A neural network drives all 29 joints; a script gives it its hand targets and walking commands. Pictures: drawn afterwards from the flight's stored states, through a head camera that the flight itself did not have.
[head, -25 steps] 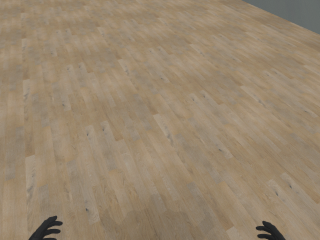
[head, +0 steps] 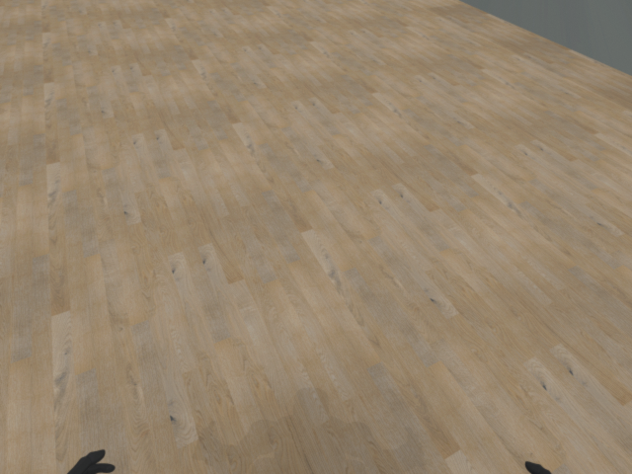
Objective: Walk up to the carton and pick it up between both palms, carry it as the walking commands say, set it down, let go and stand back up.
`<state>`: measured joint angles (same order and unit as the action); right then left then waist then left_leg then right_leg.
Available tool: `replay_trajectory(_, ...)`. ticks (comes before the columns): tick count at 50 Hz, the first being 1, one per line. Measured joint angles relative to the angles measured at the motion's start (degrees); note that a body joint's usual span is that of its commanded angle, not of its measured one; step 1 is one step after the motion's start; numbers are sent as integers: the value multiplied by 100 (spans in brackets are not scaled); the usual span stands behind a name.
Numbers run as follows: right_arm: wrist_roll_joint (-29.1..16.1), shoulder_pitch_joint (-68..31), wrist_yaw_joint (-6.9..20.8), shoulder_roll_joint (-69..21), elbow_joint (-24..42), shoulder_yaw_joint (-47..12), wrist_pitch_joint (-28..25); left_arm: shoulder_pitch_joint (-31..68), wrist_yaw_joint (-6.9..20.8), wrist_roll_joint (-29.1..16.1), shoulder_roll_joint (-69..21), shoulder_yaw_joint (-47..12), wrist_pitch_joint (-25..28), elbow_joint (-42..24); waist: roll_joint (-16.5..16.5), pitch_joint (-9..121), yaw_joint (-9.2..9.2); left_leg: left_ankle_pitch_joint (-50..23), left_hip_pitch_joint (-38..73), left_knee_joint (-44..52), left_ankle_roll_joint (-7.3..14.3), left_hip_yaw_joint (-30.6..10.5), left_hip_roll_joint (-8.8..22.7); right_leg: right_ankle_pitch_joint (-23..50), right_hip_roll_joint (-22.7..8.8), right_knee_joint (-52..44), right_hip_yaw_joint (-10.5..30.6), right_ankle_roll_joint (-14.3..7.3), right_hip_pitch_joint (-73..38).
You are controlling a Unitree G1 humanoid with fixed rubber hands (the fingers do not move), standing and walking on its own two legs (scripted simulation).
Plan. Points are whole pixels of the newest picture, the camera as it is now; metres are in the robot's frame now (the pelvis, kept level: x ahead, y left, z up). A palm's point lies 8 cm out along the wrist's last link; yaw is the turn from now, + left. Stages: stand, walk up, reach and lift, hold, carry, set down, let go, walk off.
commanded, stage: stand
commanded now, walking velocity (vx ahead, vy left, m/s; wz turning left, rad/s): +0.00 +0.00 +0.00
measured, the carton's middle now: out of the picture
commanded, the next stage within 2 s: walk up in 0.84 s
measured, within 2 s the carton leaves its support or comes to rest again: neither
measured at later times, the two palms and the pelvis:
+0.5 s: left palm out of the picture +0.10 +0.31 -0.10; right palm out of the picture +0.10 -0.31 -0.10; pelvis +0.00 +0.00 +0.00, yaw +0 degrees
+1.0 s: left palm out of the picture +0.11 +0.31 -0.10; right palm out of the picture +0.11 -0.31 -0.10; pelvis +0.01 +0.00 +0.00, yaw +0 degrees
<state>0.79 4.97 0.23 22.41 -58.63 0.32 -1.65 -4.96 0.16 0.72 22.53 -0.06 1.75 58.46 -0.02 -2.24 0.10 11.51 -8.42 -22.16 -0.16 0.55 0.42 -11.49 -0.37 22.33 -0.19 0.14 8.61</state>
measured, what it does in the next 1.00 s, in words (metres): stands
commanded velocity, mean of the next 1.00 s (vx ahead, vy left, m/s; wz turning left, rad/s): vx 0.00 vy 0.00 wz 0.00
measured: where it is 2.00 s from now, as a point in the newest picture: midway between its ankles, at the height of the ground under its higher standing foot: (215, 413)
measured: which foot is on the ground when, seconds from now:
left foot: down 0.00-1.00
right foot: down 0.00-1.00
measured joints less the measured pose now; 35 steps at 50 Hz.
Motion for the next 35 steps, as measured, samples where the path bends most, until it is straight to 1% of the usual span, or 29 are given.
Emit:
replay_trajectory(13, -4, -2, -10, 8, -154, 9, 22, 12, -12, -5, 8, 12, -24, 162, 1, -5, -4, -79, 72, 155, -1, -3, -2, 79, -1, -159, -4, 4, -75)
replay_trajectory(35, -10, -17, -25, 23, -199, 22, 48, 30, -25, -9, 13, 21, -48, 216, 1, -12, -1, -95, 154, 269, -1, -8, -5, 95, -5, -276, -10, 8, -161)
